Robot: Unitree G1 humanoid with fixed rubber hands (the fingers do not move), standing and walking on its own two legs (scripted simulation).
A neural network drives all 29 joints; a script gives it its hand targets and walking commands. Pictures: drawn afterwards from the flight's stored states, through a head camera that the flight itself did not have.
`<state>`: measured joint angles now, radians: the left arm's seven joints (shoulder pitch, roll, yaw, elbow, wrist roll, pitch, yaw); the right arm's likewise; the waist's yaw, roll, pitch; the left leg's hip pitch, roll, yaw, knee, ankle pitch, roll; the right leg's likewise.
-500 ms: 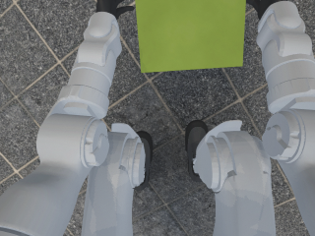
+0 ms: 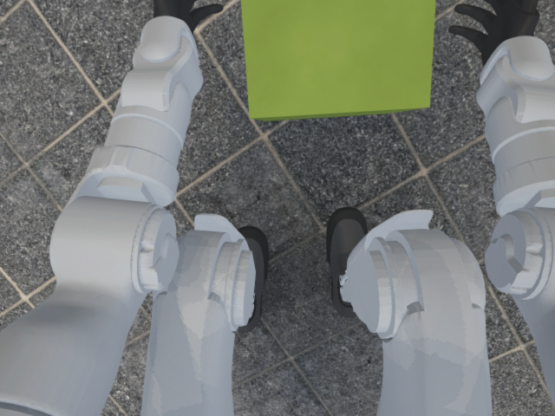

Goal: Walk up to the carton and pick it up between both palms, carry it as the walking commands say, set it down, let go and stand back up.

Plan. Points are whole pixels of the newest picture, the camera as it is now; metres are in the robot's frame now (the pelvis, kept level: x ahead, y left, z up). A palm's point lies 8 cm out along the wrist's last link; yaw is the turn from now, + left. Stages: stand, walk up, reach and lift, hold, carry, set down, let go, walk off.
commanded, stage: set down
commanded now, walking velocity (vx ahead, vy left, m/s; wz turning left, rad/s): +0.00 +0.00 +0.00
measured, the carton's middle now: (328, 23) +0.55 -0.07 -0.27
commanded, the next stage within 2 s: let go in 1.38 s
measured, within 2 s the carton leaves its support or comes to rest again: neither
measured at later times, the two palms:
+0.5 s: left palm out of the picture +0.55 +0.11 -0.05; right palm out of the picture +0.51 -0.26 -0.07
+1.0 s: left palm out of the picture +0.55 +0.11 +0.10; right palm out of the picture +0.51 -0.28 +0.08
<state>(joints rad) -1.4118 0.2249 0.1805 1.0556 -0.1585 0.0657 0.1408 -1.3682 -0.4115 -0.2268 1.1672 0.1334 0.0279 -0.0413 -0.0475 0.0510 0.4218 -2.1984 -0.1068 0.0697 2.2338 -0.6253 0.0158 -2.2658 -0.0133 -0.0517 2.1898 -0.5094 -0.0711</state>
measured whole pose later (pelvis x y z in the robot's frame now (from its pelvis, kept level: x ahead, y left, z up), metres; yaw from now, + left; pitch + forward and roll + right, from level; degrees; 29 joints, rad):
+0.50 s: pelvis -0.01 +0.00 +0.06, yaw -1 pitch +25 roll +2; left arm -1.33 0.29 0.12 0.68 -0.23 0.30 0.19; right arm -1.36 -0.45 -0.19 0.86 0.17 0.25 -0.05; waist -0.05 0.05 0.52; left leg -1.88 -0.10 0.06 2.07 -0.63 0.02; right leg -1.96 0.02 -0.03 2.04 -0.52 -0.07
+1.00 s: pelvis +0.00 +0.00 +0.19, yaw -2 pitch +23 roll +3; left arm -1.20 0.29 0.12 0.51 -0.22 0.40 0.19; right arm -1.25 -0.46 -0.19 0.70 0.17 0.35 -0.03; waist -0.05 0.04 0.52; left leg -1.48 -0.10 0.04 1.63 -0.56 0.02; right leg -1.55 0.04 0.01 1.62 -0.47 -0.05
